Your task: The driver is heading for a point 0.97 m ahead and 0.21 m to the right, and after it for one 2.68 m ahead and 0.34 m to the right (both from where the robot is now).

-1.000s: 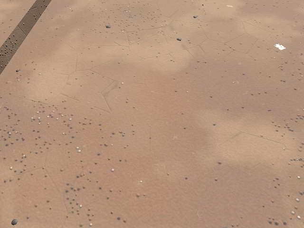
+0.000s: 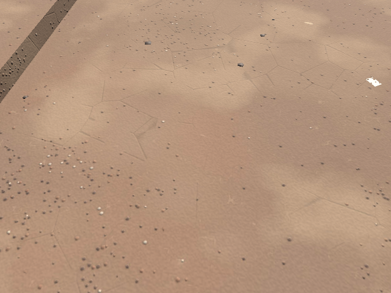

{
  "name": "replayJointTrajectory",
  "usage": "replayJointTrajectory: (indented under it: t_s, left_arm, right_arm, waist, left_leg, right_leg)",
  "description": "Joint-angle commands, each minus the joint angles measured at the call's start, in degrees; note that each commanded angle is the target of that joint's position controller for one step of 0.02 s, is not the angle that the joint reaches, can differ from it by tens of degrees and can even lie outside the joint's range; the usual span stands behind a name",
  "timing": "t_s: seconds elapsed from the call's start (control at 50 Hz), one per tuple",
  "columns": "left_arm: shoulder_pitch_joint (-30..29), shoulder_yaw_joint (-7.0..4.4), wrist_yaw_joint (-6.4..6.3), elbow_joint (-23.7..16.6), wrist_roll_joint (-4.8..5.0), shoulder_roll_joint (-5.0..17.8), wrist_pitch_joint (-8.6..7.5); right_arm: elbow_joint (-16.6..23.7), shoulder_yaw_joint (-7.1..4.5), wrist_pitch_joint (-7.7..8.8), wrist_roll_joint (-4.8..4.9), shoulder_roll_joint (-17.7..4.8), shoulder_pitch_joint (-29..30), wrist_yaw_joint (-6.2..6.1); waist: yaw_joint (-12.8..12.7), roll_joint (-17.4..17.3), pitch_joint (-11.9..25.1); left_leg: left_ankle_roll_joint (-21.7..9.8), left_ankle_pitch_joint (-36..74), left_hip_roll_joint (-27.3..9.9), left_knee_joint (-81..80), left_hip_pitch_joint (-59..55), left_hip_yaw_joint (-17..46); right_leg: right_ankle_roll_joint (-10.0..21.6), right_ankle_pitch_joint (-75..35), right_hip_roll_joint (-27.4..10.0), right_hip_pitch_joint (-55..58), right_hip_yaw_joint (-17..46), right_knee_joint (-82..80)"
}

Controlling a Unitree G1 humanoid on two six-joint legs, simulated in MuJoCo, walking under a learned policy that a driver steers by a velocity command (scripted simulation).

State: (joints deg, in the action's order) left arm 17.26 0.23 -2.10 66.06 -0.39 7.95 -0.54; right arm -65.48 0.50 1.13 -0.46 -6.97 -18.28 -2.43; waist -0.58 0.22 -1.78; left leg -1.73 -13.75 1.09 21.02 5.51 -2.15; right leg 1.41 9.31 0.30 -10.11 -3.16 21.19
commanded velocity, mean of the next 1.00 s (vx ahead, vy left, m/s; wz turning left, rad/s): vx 0.32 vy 0.00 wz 0.00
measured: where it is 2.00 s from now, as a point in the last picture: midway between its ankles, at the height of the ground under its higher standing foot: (217, 195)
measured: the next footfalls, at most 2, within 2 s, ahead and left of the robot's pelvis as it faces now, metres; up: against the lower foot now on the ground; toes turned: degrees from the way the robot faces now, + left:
right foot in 0.48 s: +0.15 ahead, -0.13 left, +0.00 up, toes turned -5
left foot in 0.96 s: +0.50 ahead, +0.02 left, +0.00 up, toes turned +4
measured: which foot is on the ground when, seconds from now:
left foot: down 0.00-0.48, up 0.50-0.94, down 0.96-1.00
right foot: down 0.00-0.22, up 0.24-0.46, down 0.48-0.96, up 0.98-1.00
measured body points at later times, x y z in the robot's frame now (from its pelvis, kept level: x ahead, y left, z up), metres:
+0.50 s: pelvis +0.09 -0.04 -0.02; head +0.09 -0.06 +0.43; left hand +0.14 +0.21 -0.15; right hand -0.02 -0.26 -0.17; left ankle -0.02 +0.10 -0.74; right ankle +0.11 -0.12 -0.75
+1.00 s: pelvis +0.35 -0.04 -0.03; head +0.39 -0.04 +0.42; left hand +0.24 +0.18 -0.17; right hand +0.52 -0.26 -0.15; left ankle +0.46 +0.02 -0.75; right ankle +0.13 -0.12 -0.71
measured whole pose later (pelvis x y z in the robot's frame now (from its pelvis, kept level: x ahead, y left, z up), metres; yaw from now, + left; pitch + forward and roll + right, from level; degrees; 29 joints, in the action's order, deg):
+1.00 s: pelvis +0.35 -0.04 -0.03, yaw -1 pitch +0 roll +0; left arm 28.1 -1.2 -0.8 64.1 -0.6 8.6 -5.2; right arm -52.2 -2.7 4.6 -2.2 -10.0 -1.2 0.7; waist -1.5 0.2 -4.5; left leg -7.8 -5.2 2.0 32.5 26.7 -7.8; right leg 3.8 28.7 1.5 2.3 -3.8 39.0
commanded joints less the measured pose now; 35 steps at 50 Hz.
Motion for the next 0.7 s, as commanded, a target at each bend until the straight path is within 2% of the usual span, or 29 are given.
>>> replayJointTrajectory:
  t_s: [0.02,0.14,0.16,0.2,0.22,0.26,0.28,0.3,0.32,0.36,0.42,0.44,0.46,0.48,0.5,0.52,0.54,0.56,0.58,0.62,0.66,0.7]
  left_arm:
    - [3.4,-0.33,-0.19,-0.3,0.01,3.6,-0.24]
    - [4.0,-0.18,-0.29,0.3,0.04,3.4,-0.16]
    - [4.4,-0.1,-0.27,0.5,-0.01,3.1,-0.11]
    - [4.0,-0.61,-0.1,0.0,-0.21,3.9,0.15]
    - [3.3,-0.84,0.19,-0.7,-0.54,3.9,0.28]
    - [-0.4,-0.73,1.03,-3.2,-1.66,2.4,0.11]
    - [-2.4,-0.73,1.42,-4.7,-2.06,2.1,-0.32]
    - [-4.0,-1.07,1.76,-6.0,-1.89,2.9,-0.85]
    - [-4.5,-1.38,2.09,-7.0,-1.76,3.6,-1.45]
    - [-4.9,-1.93,2.74,-8.2,-1.21,4.3,-2.67]
    - [-3.5,-2.46,3.25,-9.2,-0.46,3.8,-3.39]
    - [0.3,-2.57,3.25,-8.1,-0.27,3.1,-3.44]
    - [5.7,-3.1,3.04,-6.1,-0.2,3.5,-3.45]
    - [13.0,-4.1,2.49,-4.0,-0.45,5.6,-3.82]
    - [20.7,-5.63,1.69,-3.1,-1.23,11.9,-4.18]
    - [23.6,-5.83,1.74,-1.4,-0.86,13.2,-3.32]
    - [15.3,-5.06,1.65,-3.8,-0.98,11.2,-3.01]
    - [9.6,-4.59,2.01,-5.9,-0.79,9.5,-3.37]
    - [6.7,-4.23,2.11,-7.0,-0.69,8.8,-3.86]
    - [6.9,-3.21,1.78,-6.6,-0.51,6.3,-4.88]
    - [10.6,-2.82,1.47,-5.1,-0.37,6.1,-5.5]
    - [13.2,-2.53,1.39,-4.2,-0.38,6.3,-5.68]
  right_arm:
    - [0.3,-0.44,0.27,0.0,-4.0,-4.4,-0.13]
    - [0.0,-0.24,0.33,0.0,-3.7,-5.2,-0.17]
    - [-0.3,-0.21,0.31,-0.07,-3.6,-5.9,-0.15]
    - [-0.3,-1.26,-0.14,-0.13,-5.9,-7.0,-0.07]
    - [-0.1,-1.92,-0.53,-0.2,-7.3,-7.9,0.05]
    - [-0.5,-2.99,-0.92,-0.23,-9.0,-11.6,0.24]
    - [-0.6,-3.28,-0.77,-0.35,-9.0,-12.2,0.29]
    - [-0.5,-3.41,-0.37,-0.83,-8.8,-12.6,0.37]
    - [-0.4,-3.65,0.15,-1.21,-9.1,-12.3,0.48]
    - [0.4,-3.84,1.19,-1.09,-9.1,-10.7,0.64]
    - [1.3,-4.13,2.22,-0.6,-9.7,-8.2,0.82]
    - [1.7,-4.23,2.32,-0.18,-9.9,-6.5,0.96]
    - [2.0,-4.22,2.46,-0.16,-9.8,-5.9,1.13]
    - [2.4,-3.69,2.98,-0.54,-8.3,-5.6,1.43]
    - [5.3,-2.31,3.46,-0.13,-3.5,-3.9,2.13]
    - [7.1,-3.25,3.42,-1.3,-6.4,-2.9,2.63]
    - [7.7,-3.5,3.16,-2.06,-7.1,-0.9,3.14]
    - [7.8,-3.3,3.38,-1.74,-6.2,0.2,3.7]
    - [7.5,-3.24,3.59,-1.24,-5.3,-0.3,4.01]
    - [7.0,-3.53,2.87,-1.64,-5.5,-1.4,4.32]
    - [7.8,-3.85,2.05,-1.49,-6.0,0.7,4.43]
    - [9.5,-3.79,1.52,-1.4,-5.7,5.3,4.45]
  waist:
    - [0.1,-0.4,-2.9]
    - [0.1,-0.5,-3.1]
    - [0.2,-0.7,-2.1]
    - [0.7,-3.0,-3.3]
    - [1.3,-5.2,-5.2]
    - [3.5,-8.4,-10.7]
    - [4.0,-8.8,-12.5]
    - [4.0,-7.9,-12.6]
    - [3.6,-6.9,-12.0]
    - [2.4,-5.2,-9.8]
    - [0.3,-5.9,-7.5]
    - [-1.9,-5.3,-6.9]
    - [-3.9,-3.8,-5.7]
    - [-6.9,0.5,-2.8]
    - [-9.4,16.0,0.2]
    - [-8.0,17.0,-0.5]
    - [-3.6,8.0,-5.2]
    - [-1.9,3.0,-6.8]
    - [0.0,1.5,-6.5]
    - [1.4,2.0,-4.7]
    - [1.5,2.8,-4.3]
    - [0.8,3.1,-4.6]
  left_leg:
    - [-1.2,4.7,-6.7,-5.2,5.1,6.3]
    - [-1.4,5.8,-6.7,-5.1,4.9,6.2]
    - [-1.5,1.6,-6.3,-5.7,4.5,6.2]
    - [-3.4,-13.9,-5.6,-6.5,5.4,7.7]
    - [-5.1,-23.6,-7.2,-8.2,6.0,10.9]
    - [-9.7,-35.6,-14.9,-14.3,5.4,20.6]
    - [-11.7,-34.8,-18.0,-16.1,5.8,23.9]
    - [-12.8,-31.2,-19.4,-16.8,4.2,25.3]
    - [-13.3,-27.0,-19.8,-16.4,1.7,25.0]
    - [-12.1,-19.1,-18.2,-14.8,-1.2,20.9]
    - [-10.2,-11.6,-14.9,-11.6,3.3,14.1]
    - [-9.3,-10.7,-13.3,-8.8,8.3,11.2]
    - [-8.3,-8.5,-11.0,-4.0,13.3,8.9]
    - [-6.7,-4.3,-7.9,5.9,18.8,5.0]
    - [-3.1,-9.3,-0.4,26.9,28.9,-3.3]
    - [-3.7,-17.6,1.9,40.6,35.5,-0.9]
    - [-4.7,-12.7,-3.0,46.5,37.5,2.5]
    - [-4.8,-6.6,-4.8,46.4,36.4,3.5]
    - [-4.4,-2.6,-6.1,44.3,33.9,3.6]
    - [-3.0,0.8,-6.5,41.7,31.2,2.3]
    - [-2.1,2.9,-6.1,40.3,33.1,0.6]
    - [-1.3,4.8,-5.9,37.8,35.9,-0.8]
  right_leg:
    - [0.8,-3.9,-5.8,1.3,6.3,-2.9]
    - [0.7,-4.7,-5.9,1.2,6.3,-2.4]
    - [0.7,-1.2,-5.3,1.5,5.9,-2.4]
    - [1.4,10.8,-2.0,-1.6,3.1,2.0]
    - [1.7,17.0,-0.2,-6.0,1.3,5.7]
    - [1.8,17.9,1.0,-16.0,-2.4,15.1]
    - [2.2,15.7,-1.0,-18.8,-1.7,19.6]
    - [2.4,16.3,-2.3,-22.1,-0.4,23.3]
    - [2.6,16.5,-3.4,-24.8,0.7,25.3]
    - [2.6,15.0,-4.1,-24.5,1.2,22.9]
    - [2.6,10.3,-2.1,-13.1,-1.5,14.4]
    - [2.6,6.3,-0.5,-4.8,-3.5,9.8]
    - [2.5,6.0,1.7,4.3,-4.6,7.1]
    - [3.0,8.3,-0.4,14.8,-0.5,4.1]
    - [7.0,25.3,-15.9,21.5,23.6,-8.5]
    - [11.4,32.9,-22.7,19.2,41.0,-15.3]
    - [11.3,34.4,-22.2,13.0,36.7,-14.3]
    - [10.5,28.2,-20.0,8.3,30.8,-14.4]
    - [9.3,20.3,-17.4,5.9,25.0,-15.1]
    - [8.0,6.9,-13.8,5.9,16.7,-15.1]
    - [8.0,-5.6,-12.6,8.5,12.2,-14.2]
    - [8.4,-14.0,-12.0,9.9,9.3,-13.7]
Velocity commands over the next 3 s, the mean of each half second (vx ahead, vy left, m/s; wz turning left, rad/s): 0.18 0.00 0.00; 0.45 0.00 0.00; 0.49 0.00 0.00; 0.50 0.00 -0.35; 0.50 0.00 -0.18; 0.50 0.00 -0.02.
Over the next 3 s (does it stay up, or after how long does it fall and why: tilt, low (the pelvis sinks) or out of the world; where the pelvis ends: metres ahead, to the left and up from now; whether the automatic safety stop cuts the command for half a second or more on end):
stays up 1.39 -0.22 0.00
